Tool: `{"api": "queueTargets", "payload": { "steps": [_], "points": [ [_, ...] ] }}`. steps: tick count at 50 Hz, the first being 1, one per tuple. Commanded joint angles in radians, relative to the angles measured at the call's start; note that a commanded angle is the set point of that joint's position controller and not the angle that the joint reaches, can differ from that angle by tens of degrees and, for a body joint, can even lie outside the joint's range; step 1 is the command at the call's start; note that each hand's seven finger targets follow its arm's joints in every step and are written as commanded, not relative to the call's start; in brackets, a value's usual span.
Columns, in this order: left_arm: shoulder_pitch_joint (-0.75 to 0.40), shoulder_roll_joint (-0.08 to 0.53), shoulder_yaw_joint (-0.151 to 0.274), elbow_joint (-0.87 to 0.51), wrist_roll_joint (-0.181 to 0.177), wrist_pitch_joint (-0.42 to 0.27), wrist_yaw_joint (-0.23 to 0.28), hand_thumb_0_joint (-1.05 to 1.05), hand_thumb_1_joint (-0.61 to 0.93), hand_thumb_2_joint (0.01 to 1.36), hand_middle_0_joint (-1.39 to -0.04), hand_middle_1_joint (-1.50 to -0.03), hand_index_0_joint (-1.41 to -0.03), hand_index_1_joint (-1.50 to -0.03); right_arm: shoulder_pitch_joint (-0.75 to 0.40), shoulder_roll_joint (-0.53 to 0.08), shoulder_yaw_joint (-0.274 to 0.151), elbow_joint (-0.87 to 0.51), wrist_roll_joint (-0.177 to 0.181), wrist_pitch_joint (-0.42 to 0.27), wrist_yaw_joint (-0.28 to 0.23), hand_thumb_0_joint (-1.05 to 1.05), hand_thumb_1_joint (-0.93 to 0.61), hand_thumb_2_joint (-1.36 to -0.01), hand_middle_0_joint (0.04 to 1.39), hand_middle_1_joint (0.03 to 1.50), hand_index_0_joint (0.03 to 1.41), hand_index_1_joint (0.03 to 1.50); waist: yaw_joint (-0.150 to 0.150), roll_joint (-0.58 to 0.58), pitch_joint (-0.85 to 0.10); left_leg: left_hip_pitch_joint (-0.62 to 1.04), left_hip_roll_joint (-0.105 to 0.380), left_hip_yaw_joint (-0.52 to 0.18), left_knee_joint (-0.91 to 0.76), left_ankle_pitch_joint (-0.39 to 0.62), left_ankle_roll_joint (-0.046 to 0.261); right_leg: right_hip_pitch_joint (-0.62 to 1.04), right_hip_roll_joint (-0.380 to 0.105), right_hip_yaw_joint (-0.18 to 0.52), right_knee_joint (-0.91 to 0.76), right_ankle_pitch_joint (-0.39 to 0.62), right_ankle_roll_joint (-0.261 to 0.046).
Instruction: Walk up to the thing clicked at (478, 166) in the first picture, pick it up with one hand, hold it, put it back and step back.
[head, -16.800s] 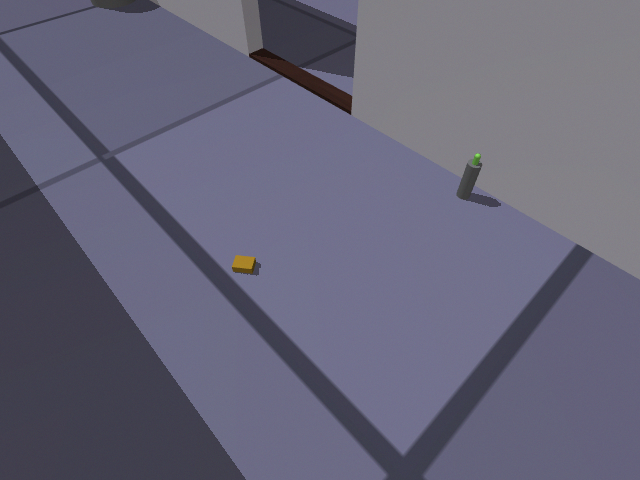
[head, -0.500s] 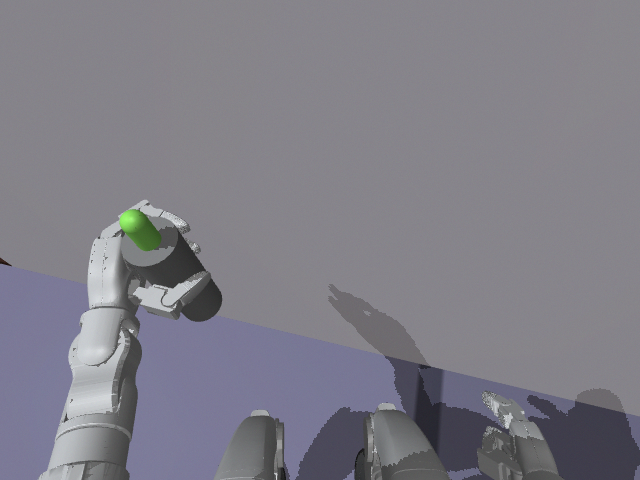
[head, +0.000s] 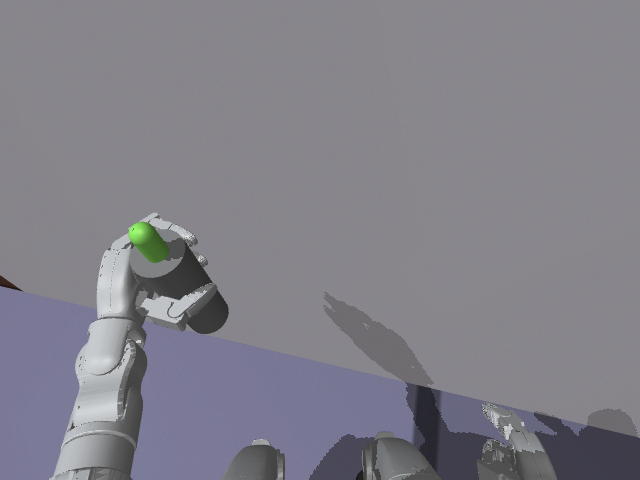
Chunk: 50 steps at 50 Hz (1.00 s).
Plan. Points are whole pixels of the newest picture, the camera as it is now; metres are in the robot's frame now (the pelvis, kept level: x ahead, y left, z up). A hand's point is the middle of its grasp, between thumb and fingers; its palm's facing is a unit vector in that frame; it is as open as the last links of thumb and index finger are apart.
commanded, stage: lift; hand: left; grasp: from the side
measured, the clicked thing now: (180, 279) +0.33 +0.17 +0.04
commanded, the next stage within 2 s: hold in 0.20 s
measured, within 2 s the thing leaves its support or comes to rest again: neither
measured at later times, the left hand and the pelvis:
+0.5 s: hand (184, 266) +0.34 +0.16 +0.06, palm faces +0.03 -1.00 -0.01, open 8.7 cm; pelvis +0.01 -0.01 +0.02, yaw +0 degrees
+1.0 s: hand (179, 259) +0.34 +0.16 +0.08, palm faces +0.05 -1.00 +0.00, open 8.7 cm; pelvis +0.01 -0.01 +0.02, yaw +0 degrees
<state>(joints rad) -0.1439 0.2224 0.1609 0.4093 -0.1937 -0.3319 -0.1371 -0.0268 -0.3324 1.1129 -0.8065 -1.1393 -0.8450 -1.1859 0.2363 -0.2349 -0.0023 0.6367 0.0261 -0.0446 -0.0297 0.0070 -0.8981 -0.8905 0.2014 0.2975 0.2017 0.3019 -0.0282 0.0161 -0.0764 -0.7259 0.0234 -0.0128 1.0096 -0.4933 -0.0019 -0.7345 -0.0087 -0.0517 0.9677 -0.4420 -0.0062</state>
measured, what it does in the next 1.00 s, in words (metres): stands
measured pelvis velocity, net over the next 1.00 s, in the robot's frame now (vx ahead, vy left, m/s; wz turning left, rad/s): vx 0.01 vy -0.01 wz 0.00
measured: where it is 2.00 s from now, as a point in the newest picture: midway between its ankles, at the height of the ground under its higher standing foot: outside the picture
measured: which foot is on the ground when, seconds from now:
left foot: down 0.00-1.00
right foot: down 0.00-1.00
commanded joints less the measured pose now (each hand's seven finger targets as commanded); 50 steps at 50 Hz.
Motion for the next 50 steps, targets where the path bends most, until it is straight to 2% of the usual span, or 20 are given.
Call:
{"api": "queueTargets", "payload": {
  "steps": [1,5,12,17,18,19,23,24,26,28,30,34,36,37,42,43,46,48,49,50],
  "points": [
    [-0.264,0.13,0.053,-0.234,-0.018,-0.079,0.005,0.0,0.206,1.273,-1.289,-1.429,-1.306,-1.428,0.003,-0.132,-0.055,-0.117,-0.002,-0.041,-0.017,0.0,-0.898,-0.896,0.2,0.3,0.2,0.3,-0.002,-0.001,-0.319,0.164,-0.019,-0.002,-0.153,0.29,0.013,0.234,0.016,0.022,-0.144,0.311,-0.011],
    [-0.241,0.12,0.052,-0.193,-0.021,-0.085,0.006,0.0,0.211,1.282,-1.296,-1.428,-1.309,-1.43,-0.002,-0.134,-0.054,-0.113,-0.001,-0.041,-0.016,0.0,-0.896,-0.897,0.2,0.3,0.199,0.3,-0.006,-0.025,-0.265,0.155,-0.021,0.004,-0.17,0.266,0.016,0.245,0.013,0.025,-0.165,0.296,-0.008],
    [-0.262,0.13,0.048,-0.22,-0.015,-0.087,-0.006,0.0,0.228,1.278,-1.297,-1.435,-1.314,-1.433,0.004,-0.129,-0.054,-0.115,-0.005,-0.029,-0.016,0.0,-0.894,-0.896,0.2,0.3,0.2,0.3,0.005,0.006,-0.322,0.22,-0.021,0.006,-0.179,0.373,0.014,0.308,0.013,0.026,-0.173,0.392,-0.011],
    [-0.273,0.112,0.041,-0.21,-0.024,-0.086,-0.005,0.0,0.209,1.199,-1.305,-1.418,-1.326,-1.41,-0.005,-0.135,-0.057,-0.112,-0.004,-0.028,-0.013,0.0,-0.908,-0.897,0.2,0.3,0.2,0.3,-0.006,-0.006,-0.253,0.206,-0.022,0.01,-0.206,0.295,0.014,0.283,0.013,0.026,-0.199,0.328,-0.008],
    [-0.207,0.097,0.043,-0.132,-0.023,-0.076,-0.007,0.0,0.204,1.194,-1.306,-1.414,-1.326,-1.406,-0.002,-0.132,-0.054,-0.106,-0.004,-0.025,-0.012,0.0,-0.91,-0.897,0.2,0.3,0.2,0.3,-0.008,-0.034,-0.245,0.202,-0.019,0.004,-0.214,0.307,0.013,0.292,0.016,0.02,-0.197,0.33,-0.009],
    [-0.247,0.127,0.052,-0.202,-0.02,-0.083,-0.007,0.0,0.219,1.2,-1.303,-1.409,-1.322,-1.402,-0.002,-0.138,-0.058,-0.11,-0.002,-0.024,-0.011,0.0,-0.905,-0.896,0.2,0.3,0.2,0.3,0.003,-0.006,-0.252,0.211,-0.02,0.007,-0.22,0.305,0.012,0.291,0.014,0.022,-0.199,0.328,-0.011],
    [-0.236,0.116,0.048,-0.18,-0.017,-0.082,-0.005,0.0,0.229,1.196,-1.31,-1.405,-1.328,-1.399,-0.009,-0.133,-0.055,-0.112,-0.005,-0.024,-0.013,0.0,-0.907,-0.897,0.2,0.3,0.2,0.3,0.0,-0.022,-0.255,0.224,-0.022,0.01,-0.227,0.308,0.014,0.314,0.014,0.025,-0.212,0.336,-0.008],
    [-0.282,0.119,0.037,-0.254,-0.018,-0.092,-0.002,0.0,0.23,1.202,-1.32,-1.415,-1.338,-1.409,-0.017,-0.129,-0.052,-0.12,-0.003,-0.028,-0.014,0.0,-0.908,-0.898,0.2,0.3,0.2,0.3,0.004,0.003,-0.261,0.234,-0.023,0.012,-0.232,0.298,0.013,0.315,0.012,0.027,-0.217,0.328,-0.008],
    [-0.219,0.117,0.061,-0.169,-0.022,-0.084,0.003,0.0,0.217,1.187,-1.306,-1.408,-1.326,-1.4,-0.01,-0.133,-0.055,-0.109,-0.004,-0.023,-0.015,0.0,-0.909,-0.897,0.2,0.3,0.199,0.3,0.001,-0.023,-0.254,0.235,-0.023,0.012,-0.234,0.296,0.014,0.321,0.015,0.025,-0.223,0.324,-0.006],
    [-0.283,0.116,0.044,-0.243,-0.019,-0.091,0.01,0.0,0.232,1.198,-1.313,-1.409,-1.331,-1.404,-0.011,-0.129,-0.054,-0.111,-0.007,-0.028,-0.016,0.0,-0.908,-0.898,0.2,0.3,0.199,0.3,-0.003,-0.01,-0.279,0.246,-0.025,0.016,-0.231,0.303,0.015,0.338,0.011,0.031,-0.228,0.345,-0.003],
    [-0.218,0.105,0.043,-0.178,-0.014,-0.08,0.014,0.0,0.25,1.21,-1.322,-1.42,-1.339,-1.415,-0.004,-0.13,-0.052,-0.104,-0.005,-0.025,-0.018,0.0,-0.909,-0.899,0.2,0.3,0.199,0.3,-0.004,-0.032,-0.246,0.243,-0.024,0.015,-0.24,0.311,0.016,0.338,0.011,0.029,-0.232,0.351,-0.003],
    [-0.26,0.095,0.021,-0.223,-0.01,-0.082,0.016,0.0,0.231,1.21,-1.322,-1.413,-1.337,-1.41,-0.032,-0.124,-0.051,-0.119,-0.005,-0.029,-0.017,0.0,-0.903,-0.898,0.199,0.3,0.199,0.3,-0.001,-0.02,-0.232,0.25,-0.024,0.012,-0.256,0.276,0.016,0.327,0.012,0.026,-0.25,0.311,-0.003],
    [-0.243,0.124,0.05,-0.209,-0.009,-0.078,0.017,0.0,0.244,1.208,-1.322,-1.418,-1.339,-1.413,-0.024,-0.13,-0.054,-0.111,-0.003,-0.027,-0.018,0.0,-0.906,-0.898,0.2,0.3,0.2,0.3,0.005,0.0,-0.221,0.25,-0.025,0.014,-0.265,0.266,0.015,0.326,0.011,0.028,-0.254,0.3,-0.005],
    [-0.24,0.098,0.021,-0.215,-0.007,-0.075,0.016,0.0,0.255,1.214,-1.323,-1.422,-1.34,-1.417,-0.024,-0.13,-0.054,-0.112,-0.004,-0.026,-0.016,0.0,-0.906,-0.898,0.2,0.3,0.2,0.3,-0.002,0.0,-0.234,0.27,-0.024,0.012,-0.269,0.286,0.013,0.33,0.014,0.025,-0.25,0.315,-0.007],
    [-0.246,0.121,0.049,-0.226,-0.008,-0.068,0.028,0.0,0.274,1.217,-1.327,-1.422,-1.343,-1.418,-0.023,-0.127,-0.052,-0.116,-0.002,-0.026,-0.017,0.0,-0.908,-0.899,0.2,0.3,0.199,0.3,0.008,-0.016,-0.247,0.277,-0.024,0.012,-0.277,0.302,0.013,0.366,0.013,0.024,-0.26,0.33,-0.004],
    [-0.274,0.092,0.016,-0.262,-0.012,-0.072,0.025,0.0,0.265,1.225,-1.334,-1.435,-1.351,-1.43,-0.034,-0.123,-0.047,-0.125,-0.001,-0.028,-0.016,0.0,-0.908,-0.899,0.2,0.3,0.2,0.3,0.001,-0.005,-0.232,0.281,-0.023,0.012,-0.28,0.296,0.012,0.354,0.014,0.024,-0.262,0.322,-0.006],
    [-0.244,0.099,0.037,-0.154,-0.007,-0.061,0.031,0.0,0.248,1.22,-1.319,-1.419,-1.333,-1.417,-0.026,-0.129,-0.051,-0.104,-0.001,-0.031,-0.014,0.0,-0.903,-0.899,0.199,0.3,0.199,0.3,-0.007,-0.037,-0.172,0.257,-0.019,0.006,-0.287,0.275,0.013,0.321,0.017,0.017,-0.264,0.297,-0.006],
    [-0.256,0.108,0.045,-0.187,-0.009,-0.066,0.03,0.0,0.246,1.231,-1.33,-1.436,-1.345,-1.433,-0.025,-0.131,-0.055,-0.11,-0.002,-0.029,-0.016,0.0,-0.909,-0.9,0.2,0.3,0.199,0.3,-0.002,-0.032,-0.217,0.269,-0.021,0.009,-0.283,0.292,0.016,0.347,0.013,0.022,-0.265,0.321,-0.004],
    [-0.267,0.093,0.019,-0.228,-0.008,-0.071,0.024,0.0,0.233,1.221,-1.334,-1.429,-1.349,-1.427,-0.04,-0.123,-0.05,-0.121,-0.001,-0.031,-0.012,0.0,-0.907,-0.9,0.2,0.3,0.199,0.3,0.005,-0.012,-0.215,0.273,-0.023,0.008,-0.286,0.291,0.013,0.346,0.012,0.02,-0.265,0.315,-0.006],
    [-0.239,0.106,0.038,-0.193,-0.01,-0.069,0.022,0.0,0.217,1.222,-1.332,-1.439,-1.349,-1.435,-0.025,-0.132,-0.055,-0.112,-0.003,-0.028,-0.013,0.0,-0.911,-0.9,0.2,0.3,0.199,0.3,-0.002,-0.014,-0.231,0.286,-0.024,0.009,-0.279,0.313,0.015,0.354,0.012,0.022,-0.265,0.334,-0.005]
  ]
}}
